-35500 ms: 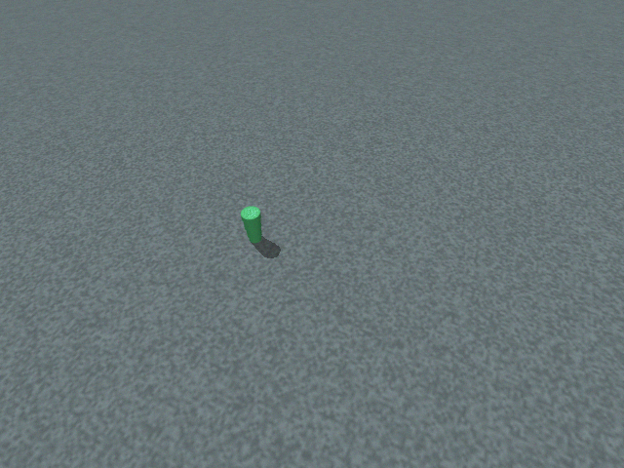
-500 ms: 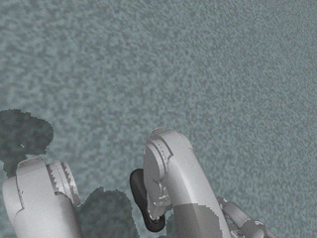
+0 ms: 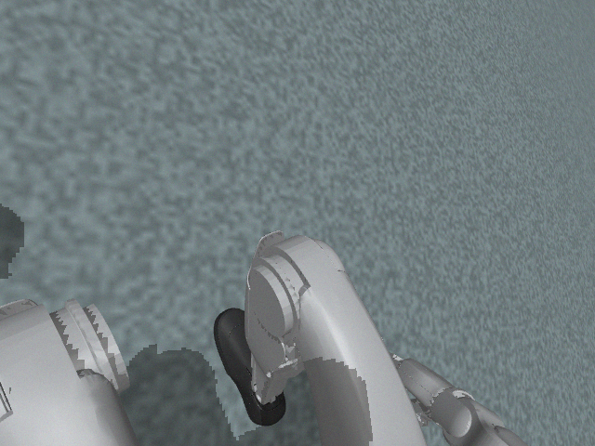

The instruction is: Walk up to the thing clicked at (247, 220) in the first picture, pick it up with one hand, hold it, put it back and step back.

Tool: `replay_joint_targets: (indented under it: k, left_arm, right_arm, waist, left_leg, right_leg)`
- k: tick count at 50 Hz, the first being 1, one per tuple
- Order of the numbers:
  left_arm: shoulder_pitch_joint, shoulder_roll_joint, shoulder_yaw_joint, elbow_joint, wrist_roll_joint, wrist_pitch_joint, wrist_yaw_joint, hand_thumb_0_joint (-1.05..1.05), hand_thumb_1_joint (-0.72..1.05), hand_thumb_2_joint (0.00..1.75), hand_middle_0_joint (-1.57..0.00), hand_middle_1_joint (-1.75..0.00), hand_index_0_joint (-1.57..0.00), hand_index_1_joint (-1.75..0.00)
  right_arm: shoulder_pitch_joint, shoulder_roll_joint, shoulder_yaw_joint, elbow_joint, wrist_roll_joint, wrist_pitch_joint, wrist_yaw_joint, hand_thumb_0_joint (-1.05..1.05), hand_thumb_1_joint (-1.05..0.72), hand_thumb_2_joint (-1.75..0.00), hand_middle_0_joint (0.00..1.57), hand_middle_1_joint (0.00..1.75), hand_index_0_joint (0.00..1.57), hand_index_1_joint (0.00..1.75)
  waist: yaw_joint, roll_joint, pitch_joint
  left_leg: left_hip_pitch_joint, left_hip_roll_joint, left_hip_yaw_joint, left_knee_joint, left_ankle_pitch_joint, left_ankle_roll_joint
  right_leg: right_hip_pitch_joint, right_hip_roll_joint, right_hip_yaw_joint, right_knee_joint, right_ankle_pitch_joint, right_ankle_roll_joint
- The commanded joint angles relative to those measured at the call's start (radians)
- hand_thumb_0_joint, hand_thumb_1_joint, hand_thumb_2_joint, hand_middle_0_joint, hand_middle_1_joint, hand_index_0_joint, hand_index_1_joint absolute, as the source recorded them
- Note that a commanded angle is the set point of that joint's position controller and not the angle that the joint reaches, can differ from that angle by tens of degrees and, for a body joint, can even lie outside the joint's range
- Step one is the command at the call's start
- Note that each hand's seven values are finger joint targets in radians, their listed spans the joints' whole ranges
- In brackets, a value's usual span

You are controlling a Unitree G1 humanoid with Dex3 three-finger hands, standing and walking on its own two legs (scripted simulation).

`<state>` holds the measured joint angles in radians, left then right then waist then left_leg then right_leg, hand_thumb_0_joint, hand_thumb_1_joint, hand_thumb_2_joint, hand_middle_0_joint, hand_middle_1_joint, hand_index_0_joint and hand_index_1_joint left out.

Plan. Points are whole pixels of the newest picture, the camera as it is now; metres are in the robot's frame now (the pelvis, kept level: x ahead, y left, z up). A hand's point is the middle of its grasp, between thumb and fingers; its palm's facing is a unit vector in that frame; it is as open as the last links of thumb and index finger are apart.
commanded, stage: lower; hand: left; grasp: from the side
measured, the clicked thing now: out of the picture +0.47 +0.33 -0.20
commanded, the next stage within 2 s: loosen in 0.40 s
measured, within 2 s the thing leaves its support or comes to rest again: rests again in 1.54 s
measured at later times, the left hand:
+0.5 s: hand out of the picture +0.47 +0.33 -0.18, palm faces +0.47 -0.88 -0.01, open 10.8 cm
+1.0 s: hand out of the picture +0.47 +0.33 -0.17, palm faces +0.47 -0.88 -0.01, open 14.2 cm
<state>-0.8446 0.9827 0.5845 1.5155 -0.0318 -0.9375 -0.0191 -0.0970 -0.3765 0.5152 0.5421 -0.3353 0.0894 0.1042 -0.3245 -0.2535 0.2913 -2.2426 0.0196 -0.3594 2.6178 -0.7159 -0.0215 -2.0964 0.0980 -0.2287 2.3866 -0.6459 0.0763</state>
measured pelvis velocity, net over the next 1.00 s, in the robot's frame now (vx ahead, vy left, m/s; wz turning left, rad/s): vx -0.01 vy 0.01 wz -0.03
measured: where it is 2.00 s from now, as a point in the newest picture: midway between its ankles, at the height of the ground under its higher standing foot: (184, 431)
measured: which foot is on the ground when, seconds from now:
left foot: down 0.00-1.00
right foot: down 0.00-1.00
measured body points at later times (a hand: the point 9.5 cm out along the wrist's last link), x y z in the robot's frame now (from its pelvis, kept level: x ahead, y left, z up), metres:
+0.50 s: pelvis +0.00 +0.01 +0.00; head +0.24 +0.19 +0.32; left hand +0.43 +0.37 -0.17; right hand +0.14 -0.25 -0.03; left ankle +0.08 +0.13 -0.26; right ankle +0.13 -0.12 -0.26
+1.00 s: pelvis -0.01 +0.01 +0.00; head +0.24 +0.19 +0.32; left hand +0.44 +0.38 -0.16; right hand +0.14 -0.24 -0.03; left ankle +0.08 +0.13 -0.26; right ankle +0.13 -0.12 -0.26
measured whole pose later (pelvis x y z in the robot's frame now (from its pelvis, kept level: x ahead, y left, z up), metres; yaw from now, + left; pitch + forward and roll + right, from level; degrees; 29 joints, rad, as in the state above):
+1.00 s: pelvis -0.01 +0.01 +0.00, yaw -2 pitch +15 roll -19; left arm -0.84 1.02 0.55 1.57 -0.05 -1.02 0.02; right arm -0.17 -0.37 0.57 0.52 -0.36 0.11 0.09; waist -0.32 -0.28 0.30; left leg -2.23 0.03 -0.39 2.62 -0.71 0.00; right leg -2.06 0.11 -0.25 2.35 -0.63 0.08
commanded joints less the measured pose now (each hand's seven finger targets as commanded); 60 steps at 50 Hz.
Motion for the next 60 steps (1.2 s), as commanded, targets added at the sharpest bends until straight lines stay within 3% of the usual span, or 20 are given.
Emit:
replay_joint_targets:
  k: [1,8,13,20,25,26,28,33,39,47,54,58,60]
  left_arm:
    - [-0.261,0.242,-0.001,-0.192,-0.007,-0.112,0.005,0.00,0.15,1.20,-1.18,-1.37,-1.21,-1.35]
    - [-0.238,0.244,0.012,-0.162,-0.024,-0.128,0.027,0.00,0.13,1.20,-1.17,-1.36,-1.21,-1.35]
    - [-0.237,0.259,-0.019,-0.162,-0.006,-0.142,0.023,0.00,0.15,1.21,-1.20,-1.38,-1.23,-1.37]
    - [-0.220,0.245,-0.002,-0.139,-0.033,-0.152,0.036,0.00,0.11,1.19,-1.18,-1.35,-1.21,-1.34]
    - [-0.204,0.234,-0.035,-0.128,-0.008,-0.158,0.035,0.00,0.13,1.20,-1.18,-1.36,-1.21,-1.34]
    - [-0.214,0.232,-0.045,-0.129,-0.003,-0.159,0.035,0.00,0.15,1.12,-1.22,-1.32,-1.26,-1.29]
    - [-0.209,0.240,-0.030,-0.129,-0.008,-0.160,0.040,0.00,-0.01,0.96,-1.13,-1.16,-1.17,-1.13]
    - [-0.218,0.223,-0.023,-0.119,-0.026,-0.173,0.045,0.00,-0.17,0.56,-0.87,-0.83,-0.91,-0.80]
    - [-0.214,0.235,-0.031,-0.119,-0.013,-0.175,0.042,0.00,-0.44,0.31,-0.54,-0.49,-0.56,-0.47]
    - [-0.216,0.224,-0.034,-0.087,-0.016,-0.155,0.043,0.00,-0.54,0.20,-0.39,-0.34,-0.40,-0.32]
    - [-0.213,0.216,-0.032,-0.093,-0.017,-0.155,0.038,0.00,-0.55,0.14,-0.16,-0.17,-0.18,-0.16]
    - [-0.222,0.302,0.016,-0.144,-0.028,-0.162,0.035,0.00,-0.59,0.11,-0.10,-0.12,-0.12,-0.11]
    - [-0.253,0.373,0.047,-0.214,-0.025,-0.159,0.032,0.00,-0.61,0.09,-0.09,-0.10,-0.10,-0.09]
  right_arm:
    - [0.066,-0.355,-0.098,-0.001,-0.011,0.020,-0.018,0.00,-0.90,-0.90,0.20,0.30,0.20,0.30]
    - [0.042,-0.364,-0.080,-0.012,-0.017,0.026,-0.023,0.00,-0.90,-0.90,0.20,0.30,0.20,0.30]
    - [0.002,-0.363,-0.075,-0.017,-0.019,0.026,-0.026,0.00,-0.90,-0.90,0.20,0.30,0.20,0.30]
    - [0.004,-0.368,-0.069,-0.021,-0.021,0.026,-0.028,0.00,-0.90,-0.90,0.20,0.30,0.20,0.30]
    - [-0.007,-0.363,-0.067,-0.016,-0.025,0.029,-0.030,0.00,-0.90,-0.90,0.20,0.30,0.20,0.30]
    - [-0.016,-0.365,-0.065,-0.018,-0.025,0.030,-0.030,0.00,-0.91,-0.90,0.20,0.30,0.20,0.30]
    - [-0.015,-0.366,-0.067,-0.023,-0.023,0.029,-0.028,0.00,-0.92,-0.89,0.20,0.30,0.20,0.30]
    - [-0.017,-0.367,-0.064,-0.026,-0.023,0.031,-0.024,0.00,-0.92,-0.89,0.20,0.30,0.20,0.30]
    - [-0.015,-0.365,-0.064,-0.017,-0.026,0.031,-0.026,0.00,-0.92,-0.90,0.20,0.30,0.20,0.30]
    - [-0.022,-0.360,-0.061,-0.030,-0.023,0.036,-0.026,0.00,-0.92,-0.90,0.20,0.30,0.20,0.30]
    - [-0.018,-0.364,-0.062,-0.028,-0.023,0.039,-0.027,0.00,-0.90,-0.90,0.20,0.30,0.20,0.30]
    - [-0.010,-0.368,-0.055,-0.033,-0.018,0.043,-0.032,0.00,-0.90,-0.90,0.20,0.30,0.20,0.30]
    - [-0.006,-0.369,-0.059,-0.030,-0.015,0.049,-0.037,0.00,-0.91,-0.90,0.20,0.30,0.20,0.30]
  waist:
    - [-0.103,0.624,-0.609]
    - [-0.115,0.615,-0.609]
    - [-0.115,0.631,-0.554]
    - [-0.116,0.602,-0.583]
    - [-0.121,0.618,-0.563]
    - [-0.128,0.619,-0.539]
    - [-0.122,0.616,-0.546]
    - [-0.125,0.613,-0.547]
    - [-0.127,0.622,-0.555]
    - [-0.126,0.582,-0.530]
    - [-0.131,0.613,-0.530]
    - [-0.107,0.638,-0.563]
    - [-0.086,0.685,-0.572]
  left_leg:
    - [0.456,0.081,0.081,-0.291,0.219,0.000]
    - [0.472,0.088,0.061,-0.295,0.223,-0.002]
    - [0.435,0.086,0.062,-0.308,0.148,-0.001]
    - [0.448,0.088,0.054,-0.296,0.183,0.002]
    - [0.467,0.092,0.049,-0.303,0.194,-0.003]
    - [0.454,0.092,0.042,-0.311,0.184,-0.004]
    - [0.456,0.092,0.041,-0.318,0.172,-0.004]
    - [0.469,0.092,0.032,-0.320,0.175,-0.005]
    - [0.483,0.095,0.035,-0.317,0.195,-0.004]
    - [0.431,0.089,0.044,-0.321,0.135,0.006]
    - [0.480,0.097,0.024,-0.335,0.184,-0.005]
    - [0.492,0.101,0.035,-0.324,0.226,-0.004]
    - [0.496,0.102,0.045,-0.336,0.210,-0.005]
  right_leg:
    - [0.327,0.018,-0.101,-0.164,0.256,-0.070]
    - [0.336,0.026,-0.117,-0.164,0.260,-0.068]
    - [0.300,0.028,-0.124,-0.167,0.201,-0.073]
    - [0.334,0.033,-0.125,-0.174,0.236,-0.071]
    - [0.317,0.033,-0.129,-0.168,0.240,-0.072]
    - [0.299,0.030,-0.134,-0.163,0.228,-0.074]
    - [0.304,0.031,-0.135,-0.167,0.219,-0.075]
    - [0.302,0.031,-0.136,-0.167,0.224,-0.072]
    - [0.305,0.034,-0.133,-0.169,0.236,-0.074]
    - [0.302,0.036,-0.134,-0.192,0.193,-0.074]
    - [0.289,0.032,-0.141,-0.174,0.226,-0.074]
    - [0.318,0.032,-0.131,-0.172,0.253,-0.073]
    - [0.320,0.030,-0.120,-0.170,0.235,-0.077]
